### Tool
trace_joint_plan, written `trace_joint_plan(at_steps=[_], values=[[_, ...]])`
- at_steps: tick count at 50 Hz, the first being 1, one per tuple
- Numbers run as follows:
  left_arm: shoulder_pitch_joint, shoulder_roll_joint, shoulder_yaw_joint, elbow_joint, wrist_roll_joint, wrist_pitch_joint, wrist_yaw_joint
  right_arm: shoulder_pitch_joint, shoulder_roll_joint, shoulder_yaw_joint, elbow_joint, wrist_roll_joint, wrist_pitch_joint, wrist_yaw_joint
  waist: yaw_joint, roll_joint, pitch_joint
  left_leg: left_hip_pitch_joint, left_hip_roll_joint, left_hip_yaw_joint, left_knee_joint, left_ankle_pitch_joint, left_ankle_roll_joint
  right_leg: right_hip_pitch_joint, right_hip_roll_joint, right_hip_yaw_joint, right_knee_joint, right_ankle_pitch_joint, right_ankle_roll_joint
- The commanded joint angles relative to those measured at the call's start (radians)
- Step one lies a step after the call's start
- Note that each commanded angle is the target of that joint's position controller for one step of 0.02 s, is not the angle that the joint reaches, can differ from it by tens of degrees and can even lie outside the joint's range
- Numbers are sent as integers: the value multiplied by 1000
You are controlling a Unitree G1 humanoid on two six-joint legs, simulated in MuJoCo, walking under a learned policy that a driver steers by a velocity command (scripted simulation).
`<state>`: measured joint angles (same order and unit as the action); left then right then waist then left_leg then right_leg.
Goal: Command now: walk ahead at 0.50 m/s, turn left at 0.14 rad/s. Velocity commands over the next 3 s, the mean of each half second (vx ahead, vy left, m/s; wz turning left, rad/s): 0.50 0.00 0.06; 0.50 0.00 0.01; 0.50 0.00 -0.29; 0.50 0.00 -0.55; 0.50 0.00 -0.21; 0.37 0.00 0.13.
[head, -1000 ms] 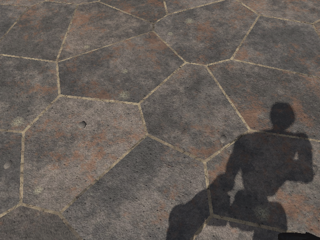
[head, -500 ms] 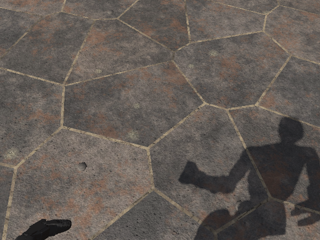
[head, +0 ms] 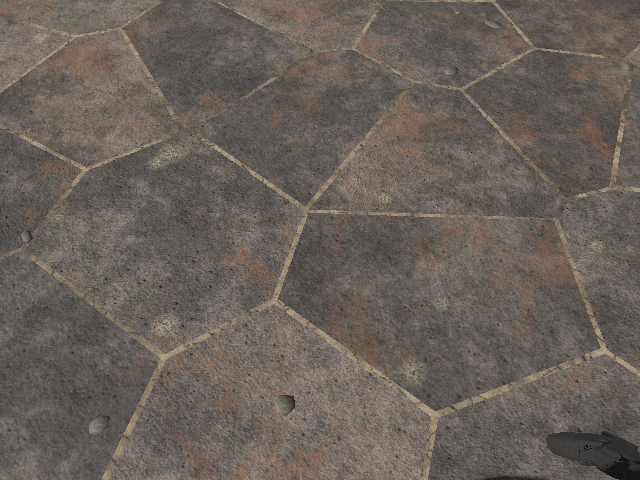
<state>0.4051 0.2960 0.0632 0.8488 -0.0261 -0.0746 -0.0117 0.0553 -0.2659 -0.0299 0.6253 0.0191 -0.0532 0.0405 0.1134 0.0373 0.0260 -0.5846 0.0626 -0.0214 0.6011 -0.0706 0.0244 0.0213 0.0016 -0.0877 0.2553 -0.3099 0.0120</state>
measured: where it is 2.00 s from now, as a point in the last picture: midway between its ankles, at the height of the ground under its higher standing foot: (400, 214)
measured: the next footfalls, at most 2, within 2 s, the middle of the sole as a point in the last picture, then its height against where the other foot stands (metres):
left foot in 0.06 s outside the picture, level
right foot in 0.60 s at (420, 464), level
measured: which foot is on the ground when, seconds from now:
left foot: up 0.00-0.04, down 0.06-0.62, up 0.64-1.00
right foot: down 0.00-0.06, up 0.08-0.58, down 0.60-1.00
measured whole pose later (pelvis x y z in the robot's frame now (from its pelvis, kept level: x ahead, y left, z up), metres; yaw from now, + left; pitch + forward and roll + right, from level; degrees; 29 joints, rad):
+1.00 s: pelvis +0.55 -0.01 +0.01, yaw +0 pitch +1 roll -2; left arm 0.35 0.28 0.05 0.87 -0.01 -0.08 -0.01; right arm 0.09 -0.27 -0.04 0.75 0.01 -0.07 0.02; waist 0.08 0.04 0.02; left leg -0.64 0.11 -0.04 0.61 0.06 -0.01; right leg -0.01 0.06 -0.04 0.21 -0.23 -0.05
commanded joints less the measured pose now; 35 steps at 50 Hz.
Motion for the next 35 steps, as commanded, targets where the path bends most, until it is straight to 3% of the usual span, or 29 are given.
trace_joint_plan(at_steps=[1, 2, 3, 4, 5, 6, 7, 8, 9, 10, 12, 14, 19, 24, 27, 28, 29, 30, 31, 32, 33, 34, 35], values=[[-36, 197, 44, -40, -10, 3, 8, -25, -103, -35, -81, -1, -20, 4, -89, -132, 5, 120, -40, 43, -74, -38, 45, -15, -269, 134, 9, 542, -159], [-45, 194, 41, -37, -12, 8, 11, 76, -131, -53, -51, -7, -19, 0, -150, -122, -58, 279, -69, 70, -112, -18, 70, -33, -236, 91, 136, 689, -136], [-37, 167, 28, -39, -3, 8, 15, 225, -179, -78, -7, -11, -15, -10, -217, -104, -155, 510, -59, 54, -100, -3, 98, -127, -189, 47, 326, 692, -103], [-20, 92, 0, -76, 26, 0, 17, 384, -266, -99, 15, -27, -7, -26, -257, 59, -302, 833, 177, -257, -90, -22, 186, -405, -108, 2, 684, 353, -48], [57, 31, -22, -85, 22, -20, 12, 392, -300, -97, 20, -22, -6, -21, -202, 254, -405, 975, 332, -684, -241, -198, 308, -667, 30, 113, 936, -277, -17], [-18, 134, 5, -84, -3, -32, 5, 361, -213, -74, 19, -10, -10, -18, -226, 146, -306, 909, 300, -643, -282, -295, 276, -781, -29, 187, 1026, -258, -23], [-91, 153, 10, -108, -15, -38, 2, 303, -183, -62, 18, -6, -14, -16, -209, 112, -177, 783, 265, -496, -298, -240, 243, -817, -72, 160, 1009, -164, -35], [-123, 138, 9, -107, -3, -39, 8, 243, -160, -55, 15, -11, -17, -14, -178, 43, -118, 662, 220, -401, -318, -150, 224, -783, -107, 144, 961, -78, -33], [-127, 131, 12, -106, 12, -34, 9, 202, -134, -48, 13, -20, -21, -9, -146, 41, -75, 565, 187, -334, -348, -54, 217, -739, -131, 146, 910, -21, -27], [-104, 116, 11, -99, 14, -23, 6, 179, -119, -45, 13, -27, -26, -8, -116, 59, -71, 501, 169, -293, -378, -4, 216, -680, -147, 154, 889, 17, -21], [-86, 81, 5, -91, 15, -4, 6, 175, -121, -49, 28, -21, -41, -9, -93, 51, -64, 440, 158, -231, -424, 68, 233, -643, -150, 146, 847, 56, -3], [-144, 71, 2, -111, 23, 6, 10, 190, -139, -55, 51, -20, -49, -15, -95, 28, -27, 421, 153, -180, -456, 115, 239, -684, -152, 144, 764, 132, 16], [-318, 37, -15, -154, 21, -9, -6, 256, -169, -60, 99, -12, -38, -34, -153, 13, 23, 435, 111, -69, -475, 107, 191, -664, -116, 116, 441, 399, 14], [-450, 49, -18, -206, 11, -20, -33, 345, -193, -67, 161, 0, -19, -41, -194, 11, 56, 571, 170, -80, -427, 98, 178, -675, -82, 111, 293, 383, -20], [-425, 74, -10, -211, 14, -25, -44, 346, -207, -74, 180, 2, -3, -48, -161, 33, 29, 658, 196, -86, -344, 252, 150, -615, -55, 94, 252, 267, -61], [-366, 93, 1, -197, 16, -25, -42, 331, -216, -75, 180, 2, 2, -50, -123, 46, -12, 664, 182, -72, -269, 413, 136, -517, -25, 65, 239, 238, -80], [-233, 129, 22, -157, 19, -25, -34, 318, -204, -69, 179, -1, 9, -53, -54, 35, -98, 633, 135, -33, -109, 541, 111, -327, 5, 36, 218, 257, -109], [-60, 189, 43, -119, 25, -22, -23, 325, -166, -50, 161, -17, 9, -57, 12, -16, -241, 468, 86, 4, 146, 388, 77, -26, -105, 148, 270, 311, -163], [29, 282, 66, -102, 32, -16, -21, 454, -53, -16, 140, -19, -12, -46, -29, -259, -386, 37, -90, 38, 547, -126, -6, 368, -356, 619, 215, 106, -329], [47, 195, 42, -99, 18, -13, -22, 409, -103, -24, 157, -10, -33, -42, 4, -259, -421, -92, -110, -105, 670, -502, -1, 390, -384, 823, 76, -13, -331], [-25, 157, 26, -105, 15, -12, -19, 316, -172, -45, 127, 19, -45, -34, -4, -198, -258, -179, -51, -106, 715, -450, 11, 268, -356, 685, 51, -56, -283], [-97, 138, 20, -117, 18, -10, -17, 250, -169, -42, 110, 21, -50, -36, -31, -126, -157, -169, 2, -68, 674, -358, 16, 117, -319, 562, 30, 5, -257], [-149, 111, 12, -120, 25, -10, -20, 215, -159, -44, 105, 4, -48, -39, -59, -87, -81, -139, 34, -53, 609, -293, 12, -18, -281, 475, -5, 90, -248]])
